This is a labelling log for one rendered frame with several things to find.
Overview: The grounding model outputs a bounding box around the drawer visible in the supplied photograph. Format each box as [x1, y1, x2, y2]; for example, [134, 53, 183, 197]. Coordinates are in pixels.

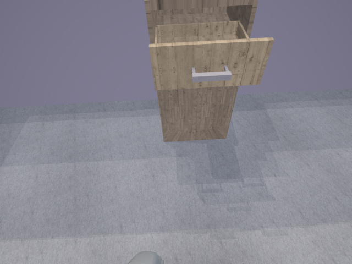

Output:
[149, 21, 274, 90]

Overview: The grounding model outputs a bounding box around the cabinet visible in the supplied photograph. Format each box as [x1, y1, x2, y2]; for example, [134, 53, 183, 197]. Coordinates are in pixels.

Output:
[144, 0, 259, 142]

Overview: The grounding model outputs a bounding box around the robot left thigh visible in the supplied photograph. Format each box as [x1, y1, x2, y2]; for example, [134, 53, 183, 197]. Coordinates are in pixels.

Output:
[128, 251, 164, 264]

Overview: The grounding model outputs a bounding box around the handle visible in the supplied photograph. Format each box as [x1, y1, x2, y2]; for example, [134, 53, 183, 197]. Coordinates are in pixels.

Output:
[192, 65, 232, 82]

